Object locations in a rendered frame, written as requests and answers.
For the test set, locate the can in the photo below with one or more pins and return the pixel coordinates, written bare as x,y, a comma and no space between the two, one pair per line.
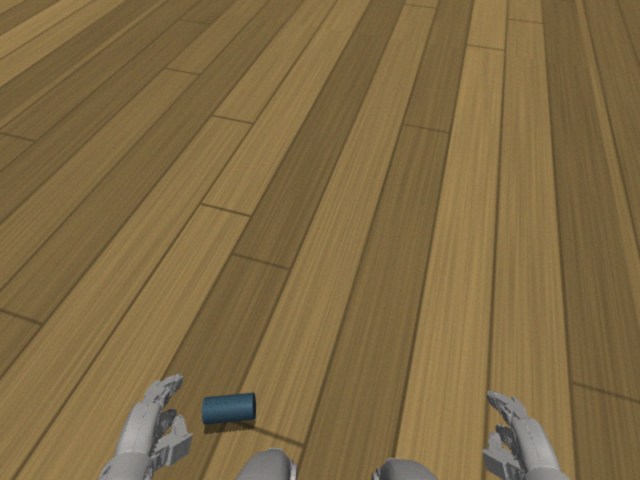
229,408

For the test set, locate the right robot hand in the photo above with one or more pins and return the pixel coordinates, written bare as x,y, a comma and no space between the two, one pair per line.
526,439

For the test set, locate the left robot arm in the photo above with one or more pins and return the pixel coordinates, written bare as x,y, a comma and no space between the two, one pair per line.
128,466

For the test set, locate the left robot hand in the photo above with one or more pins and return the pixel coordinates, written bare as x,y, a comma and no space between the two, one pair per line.
145,425

